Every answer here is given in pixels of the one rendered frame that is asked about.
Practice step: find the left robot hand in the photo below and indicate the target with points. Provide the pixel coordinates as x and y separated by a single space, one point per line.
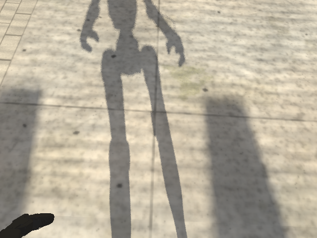
26 223

